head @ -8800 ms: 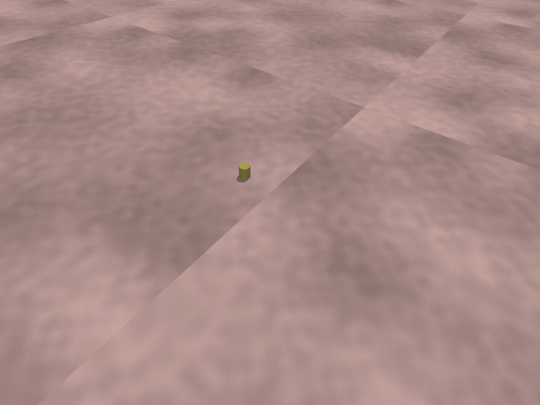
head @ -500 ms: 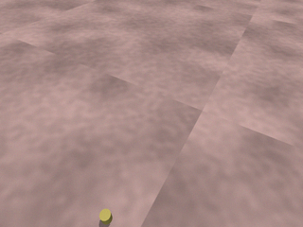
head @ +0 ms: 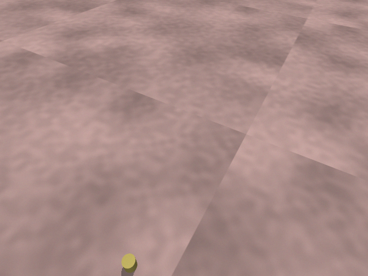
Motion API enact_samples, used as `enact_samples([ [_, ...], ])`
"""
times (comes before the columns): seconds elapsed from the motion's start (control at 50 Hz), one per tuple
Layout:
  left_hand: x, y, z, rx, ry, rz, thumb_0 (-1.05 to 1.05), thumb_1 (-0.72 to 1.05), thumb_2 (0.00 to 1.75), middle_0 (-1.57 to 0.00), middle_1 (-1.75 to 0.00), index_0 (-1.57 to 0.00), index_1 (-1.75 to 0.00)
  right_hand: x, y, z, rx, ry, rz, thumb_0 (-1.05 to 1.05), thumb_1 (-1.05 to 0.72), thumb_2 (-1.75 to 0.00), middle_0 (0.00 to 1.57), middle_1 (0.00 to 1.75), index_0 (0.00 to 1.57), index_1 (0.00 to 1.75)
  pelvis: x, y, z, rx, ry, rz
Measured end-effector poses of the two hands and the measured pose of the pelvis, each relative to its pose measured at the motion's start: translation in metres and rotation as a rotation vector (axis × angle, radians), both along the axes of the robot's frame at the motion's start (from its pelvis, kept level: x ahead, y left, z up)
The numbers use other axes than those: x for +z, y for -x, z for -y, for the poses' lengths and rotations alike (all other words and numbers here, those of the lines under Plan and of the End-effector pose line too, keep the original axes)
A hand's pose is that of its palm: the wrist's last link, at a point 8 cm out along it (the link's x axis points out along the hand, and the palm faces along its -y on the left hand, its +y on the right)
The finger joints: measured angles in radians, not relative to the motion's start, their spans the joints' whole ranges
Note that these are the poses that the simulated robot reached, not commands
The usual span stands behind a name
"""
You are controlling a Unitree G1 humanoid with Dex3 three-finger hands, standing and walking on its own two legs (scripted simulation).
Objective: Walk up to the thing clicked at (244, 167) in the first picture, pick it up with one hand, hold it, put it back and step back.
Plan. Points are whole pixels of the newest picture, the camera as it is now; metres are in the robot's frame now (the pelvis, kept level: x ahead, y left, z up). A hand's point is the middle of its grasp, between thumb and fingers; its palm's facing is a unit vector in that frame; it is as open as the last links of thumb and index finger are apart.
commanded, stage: rise first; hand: left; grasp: from above
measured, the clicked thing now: (129, 263) +0.38 +0.24 -0.75
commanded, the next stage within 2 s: none
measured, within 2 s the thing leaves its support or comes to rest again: neither
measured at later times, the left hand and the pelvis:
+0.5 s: hand out of the picture +0.13 +0.26 -0.20, palm faces -0.11 -0.91 -0.39, open 12.5 cm; pelvis -0.02 +0.00 -0.05, yaw +0 degrees
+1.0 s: hand out of the picture +0.12 +0.28 -0.30, palm faces -0.30 -0.78 -0.54, open 14.1 cm; pelvis -0.03 +0.00 -0.15, yaw +0 degrees
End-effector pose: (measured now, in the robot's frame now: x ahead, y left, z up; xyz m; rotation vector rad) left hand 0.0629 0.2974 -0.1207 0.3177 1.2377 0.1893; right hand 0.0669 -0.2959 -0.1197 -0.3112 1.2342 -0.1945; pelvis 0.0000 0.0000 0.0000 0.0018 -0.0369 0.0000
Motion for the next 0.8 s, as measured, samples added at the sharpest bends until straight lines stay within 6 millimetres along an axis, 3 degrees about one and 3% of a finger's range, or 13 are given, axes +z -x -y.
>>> enact_samples([
  [0.1,0.000,-0.001,0.001,0.010,0.001,0.012,0.01,0.90,0.91,-0.20,-0.31,-0.20,-0.31,0.000,-0.001,-0.001,-0.008,0.000,0.014,0.01,-0.91,-0.90,0.20,0.30,0.20,0.30,-0.001,0.000,0.000,0.002,0.001,-0.013],
  [0.2,-0.006,-0.040,0.006,0.040,0.017,0.111,0.01,0.76,0.94,-0.20,-0.44,-0.18,-0.44,-0.002,-0.009,-0.015,0.004,-0.016,0.110,0.01,-0.93,-0.91,0.20,0.30,0.20,0.30,-0.008,0.011,0.001,0.016,0.004,-0.071],
  [0.28,-0.013,-0.072,0.004,-0.022,0.018,0.145,0.01,0.54,0.94,-0.17,-0.63,-0.16,-0.63,-0.008,-0.008,-0.026,-0.009,-0.036,0.143,0.01,-0.93,-0.91,0.20,0.30,0.20,0.30,-0.018,0.016,0.004,0.009,0.005,-0.134],
  [0.34,-0.016,-0.082,0.001,-0.067,-0.002,0.149,0.01,0.35,0.94,-0.14,-0.77,-0.15,-0.76,-0.012,-0.004,-0.031,-0.028,-0.047,0.159,0.01,-0.93,-0.91,0.20,0.30,0.20,0.30,-0.024,0.016,0.003,0.002,0.005,-0.158],
  [0.44,-0.026,-0.078,-0.001,-0.103,-0.041,0.095,0.00,-0.01,0.96,-0.11,-0.94,-0.12,-0.93,-0.021,-0.006,-0.036,-0.031,-0.064,0.189,0.01,-0.93,-0.91,0.20,0.30,0.20,0.30,-0.035,0.014,-0.001,0.002,0.011,-0.196],
  [0.56,-0.053,-0.062,-0.005,-0.115,-0.065,0.071,0.00,-0.34,0.98,-0.09,-1.03,-0.09,-1.03,-0.036,-0.025,-0.037,0.012,-0.053,0.257,0.01,-0.91,-0.90,0.20,0.30,0.20,0.30,-0.059,0.017,-0.004,0.002,0.017,-0.263],
  [0.8,-0.084,-0.049,-0.008,-0.199,-0.134,0.103,0.00,-0.52,1.00,-0.07,-1.08,-0.07,-1.08,-0.067,-0.072,-0.052,0.094,-0.047,0.382,0.01,-0.90,-0.90,0.20,0.30,0.20,0.30,-0.103,0.023,-0.005,0.008,0.032,-0.356],
])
